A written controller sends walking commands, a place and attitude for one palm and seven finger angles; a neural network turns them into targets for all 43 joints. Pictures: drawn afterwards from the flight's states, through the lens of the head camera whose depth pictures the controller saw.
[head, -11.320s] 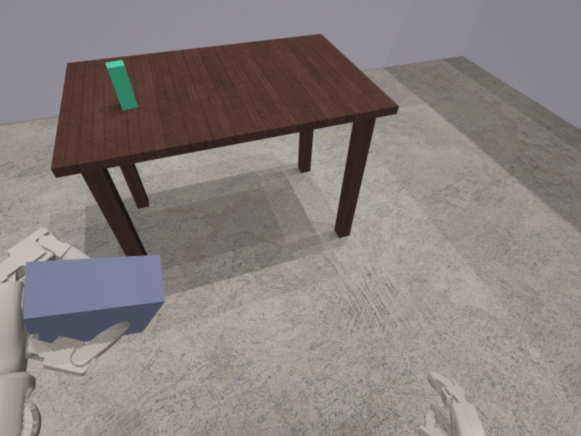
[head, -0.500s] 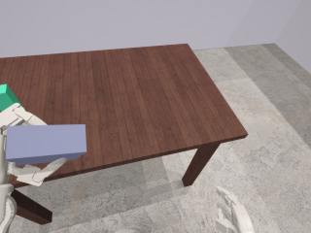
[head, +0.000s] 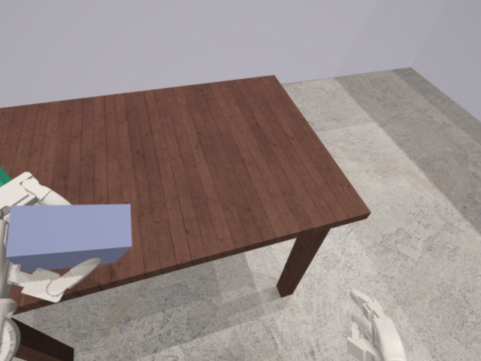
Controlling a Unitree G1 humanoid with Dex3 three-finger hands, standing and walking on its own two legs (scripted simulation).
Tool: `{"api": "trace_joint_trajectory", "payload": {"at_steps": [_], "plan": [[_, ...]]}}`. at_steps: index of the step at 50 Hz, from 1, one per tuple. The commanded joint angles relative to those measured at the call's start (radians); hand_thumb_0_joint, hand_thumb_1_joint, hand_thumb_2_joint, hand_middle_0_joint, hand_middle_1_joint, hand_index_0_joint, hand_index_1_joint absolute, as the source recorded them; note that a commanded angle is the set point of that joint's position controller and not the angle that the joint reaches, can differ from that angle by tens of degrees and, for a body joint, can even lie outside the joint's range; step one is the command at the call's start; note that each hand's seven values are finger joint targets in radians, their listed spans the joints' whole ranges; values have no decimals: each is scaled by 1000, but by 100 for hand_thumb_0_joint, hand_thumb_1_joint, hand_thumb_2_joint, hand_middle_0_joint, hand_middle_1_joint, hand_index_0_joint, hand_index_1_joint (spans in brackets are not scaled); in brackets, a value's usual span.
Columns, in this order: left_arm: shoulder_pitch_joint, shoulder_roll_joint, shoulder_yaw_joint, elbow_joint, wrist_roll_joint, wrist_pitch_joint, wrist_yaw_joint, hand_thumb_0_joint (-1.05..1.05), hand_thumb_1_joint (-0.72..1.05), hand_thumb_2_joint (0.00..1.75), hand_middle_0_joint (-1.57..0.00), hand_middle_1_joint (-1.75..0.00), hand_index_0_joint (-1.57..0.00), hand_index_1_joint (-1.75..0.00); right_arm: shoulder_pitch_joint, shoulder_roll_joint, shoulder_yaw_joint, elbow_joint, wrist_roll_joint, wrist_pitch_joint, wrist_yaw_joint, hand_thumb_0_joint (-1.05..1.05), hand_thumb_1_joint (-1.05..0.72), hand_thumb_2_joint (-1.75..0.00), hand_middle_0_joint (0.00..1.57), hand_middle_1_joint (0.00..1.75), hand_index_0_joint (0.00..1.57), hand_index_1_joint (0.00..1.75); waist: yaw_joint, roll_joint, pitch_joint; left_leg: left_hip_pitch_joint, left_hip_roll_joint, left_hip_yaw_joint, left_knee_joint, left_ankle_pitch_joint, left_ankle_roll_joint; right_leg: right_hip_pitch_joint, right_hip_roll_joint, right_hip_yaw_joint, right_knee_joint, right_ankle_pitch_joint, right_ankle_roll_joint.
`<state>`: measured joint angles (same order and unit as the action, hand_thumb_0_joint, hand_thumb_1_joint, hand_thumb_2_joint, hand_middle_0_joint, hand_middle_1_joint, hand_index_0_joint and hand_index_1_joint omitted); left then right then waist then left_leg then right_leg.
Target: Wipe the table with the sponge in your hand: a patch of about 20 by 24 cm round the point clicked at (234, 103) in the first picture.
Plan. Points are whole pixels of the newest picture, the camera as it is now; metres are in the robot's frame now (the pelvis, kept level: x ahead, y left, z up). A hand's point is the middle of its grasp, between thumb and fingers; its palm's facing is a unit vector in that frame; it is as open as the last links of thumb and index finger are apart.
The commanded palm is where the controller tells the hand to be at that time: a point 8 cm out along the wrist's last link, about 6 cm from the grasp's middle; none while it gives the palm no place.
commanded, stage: shuffle to correct the standing spot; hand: left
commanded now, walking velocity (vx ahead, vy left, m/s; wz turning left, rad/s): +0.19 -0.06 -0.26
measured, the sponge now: (89, 239) +0.22 +0.22 +0.14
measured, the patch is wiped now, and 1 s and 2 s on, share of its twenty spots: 0.00 0.00 0.00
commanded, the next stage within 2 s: none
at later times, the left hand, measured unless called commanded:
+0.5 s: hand (122, 193) +0.28 +0.20 +0.16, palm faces +0.26 -0.86 -0.43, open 9.4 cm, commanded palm +0.23 +0.24 +0.18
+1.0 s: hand (95, 211) +0.25 +0.22 +0.16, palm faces +0.31 -0.86 -0.40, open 9.4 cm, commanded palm +0.20 +0.26 +0.18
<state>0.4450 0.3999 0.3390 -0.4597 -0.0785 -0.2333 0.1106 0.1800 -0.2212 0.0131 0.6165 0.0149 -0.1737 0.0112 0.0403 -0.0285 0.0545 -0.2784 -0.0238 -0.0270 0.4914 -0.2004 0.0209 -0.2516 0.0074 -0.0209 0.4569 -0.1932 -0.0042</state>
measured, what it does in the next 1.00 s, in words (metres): stands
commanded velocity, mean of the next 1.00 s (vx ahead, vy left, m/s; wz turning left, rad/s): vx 0.20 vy -0.02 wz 0.00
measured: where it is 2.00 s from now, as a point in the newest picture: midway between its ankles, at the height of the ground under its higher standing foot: outside the picture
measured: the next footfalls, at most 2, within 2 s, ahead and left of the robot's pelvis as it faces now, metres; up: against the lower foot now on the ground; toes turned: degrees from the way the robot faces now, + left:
none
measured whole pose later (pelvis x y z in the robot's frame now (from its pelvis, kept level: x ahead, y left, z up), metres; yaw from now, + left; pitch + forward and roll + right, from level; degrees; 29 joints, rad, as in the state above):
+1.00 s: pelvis +0.03 -0.01 +0.00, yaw -2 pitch -1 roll +0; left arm 0.46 0.38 0.33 -0.46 -0.06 -0.13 0.08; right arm 0.19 -0.20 0.04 0.58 0.02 -0.07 -0.04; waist 0.02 0.01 0.02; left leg -0.21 0.01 0.01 0.49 -0.26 0.01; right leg -0.20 0.04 0.01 0.47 -0.25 -0.02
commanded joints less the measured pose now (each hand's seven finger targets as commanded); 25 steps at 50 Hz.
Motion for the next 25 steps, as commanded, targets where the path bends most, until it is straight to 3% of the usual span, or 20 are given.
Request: {"api": "trace_joint_trajectory", "payload": {"at_steps": [1,3,4,5,6,8,9,10,12,14,15,18,19,20,22,24,25], "plan": [[-151,146,113,-235,-6,-50,16,0,10,130,-120,-160,-120,-160,-108,-128,-51,-169,0,-40,-25,0,-90,-90,20,30,20,30,-17,121,-147,52,130,-137,-154,-215,19,-8,-40,90,-6,-64,-32],[-167,130,99,-233,8,-39,14,0,10,130,-120,-160,-120,-160,-110,-124,-45,-174,-1,-30,-30,0,-90,-90,20,30,20,30,-19,155,-133,37,158,-164,-188,-287,36,-13,-22,66,26,-73,-28],[-176,155,116,-226,10,-31,15,0,10,130,-120,-160,-120,-160,-123,-126,-40,-174,-2,-26,-35,0,-90,-90,20,30,20,30,-21,188,-121,36,166,-181,-212,-301,39,-21,-20,64,43,-75,-27],[-181,113,81,-230,16,-27,12,0,10,130,-120,-160,-120,-160,-118,-113,-35,-178,-1,-21,-37,0,-90,-90,20,30,20,30,-22,185,-119,32,173,-176,-213,-297,42,-14,-15,44,51,-60,-26],[-184,119,84,-221,21,-21,13,0,10,130,-120,-160,-120,-160,-119,-115,-31,-181,-4,-16,-39,0,-90,-90,20,30,20,30,-19,172,-110,25,172,-167,-206,-280,43,-10,-13,44,45,-47,-28],[-166,113,80,-207,25,-4,11,0,10,130,-120,-160,-120,-160,-113,-108,-27,-184,-6,-5,-40,0,-90,-90,20,30,20,30,-20,104,-123,40,144,-106,-137,-178,40,13,-28,72,-4,14,-41],[-160,146,108,-203,23,3,12,0,10,130,-120,-160,-120,-160,-118,-111,-28,-182,-7,-1,-41,0,-90,-90,20,30,20,30,-22,96,-133,50,129,-85,-112,-125,33,23,-38,95,-16,35,-50],[-143,118,87,-205,21,8,8,0,10,130,-120,-160,-120,-160,-114,-101,-23,-183,-10,5,-41,0,-90,-90,20,30,20,30,-23,65,-145,59,118,-62,-70,-67,31,35,-49,111,-27,67,-58],[-131,125,97,-216,17,17,5,0,10,130,-120,-160,-120,-160,-106,-103,-25,-186,-11,14,-41,0,-90,-90,20,30,20,30,-27,28,-175,75,99,-19,2,15,24,59,-75,152,-43,126,-75],[-113,171,135,-238,12,25,4,0,10,130,-120,-160,-120,-160,-112,-106,-26,-185,-10,24,-43,0,-90,-90,20,30,20,30,-32,67,-197,92,94,-4,32,68,20,75,-94,176,-36,194,-87],[-102,142,117,-243,8,27,2,0,10,130,-120,-160,-120,-160,-111,-96,-20,-189,-11,28,-44,0,-90,-90,20,30,20,30,-35,62,-200,92,94,0,39,87,21,86,-94,168,-26,225,-86],[-68,166,150,-269,2,28,2,0,10,130,-120,-160,-120,-160,-104,-100,-26,-196,-5,39,-48,0,-90,-90,20,30,20,30,-37,86,-227,113,100,2,51,194,22,124,-87,151,5,326,-81],[-53,208,186,-278,1,29,2,0,10,130,-120,-160,-120,-160,-113,-107,-27,-197,-4,43,-50,0,-90,-90,20,30,20,30,-36,105,-241,137,104,-3,48,261,23,129,-84,139,26,373,-76],[-39,172,163,-288,-1,28,-1,0,10,130,-120,-160,-120,-160,-113,-98,-26,-200,-3,47,-51,0,-90,-90,20,30,20,30,-39,105,-250,148,107,2,56,306,26,141,-80,122,40,412,-70],[-11,177,176,-276,-7,30,-3,0,10,130,-120,-160,-120,-160,-104,-104,-31,-204,1,52,-52,0,-90,-90,20,30,20,30,-40,76,-247,151,107,3,64,350,25,152,-79,115,42,453,-65],[6,191,191,-267,-8,35,-4,0,10,130,-120,-160,-120,-160,-107,-109,-34,-201,6,57,-53,0,-90,-90,20,30,20,30,-42,89,-237,167,104,8,60,378,26,141,-80,112,54,480,-62],[14,164,170,-256,-10,34,-7,0,10,130,-120,-160,-120,-160,-103,-105,-32,-203,4,60,-53,0,-90,-90,20,30,20,30,-44,75,-227,167,104,8,62,375,29,135,-77,104,54,478,-57]]}}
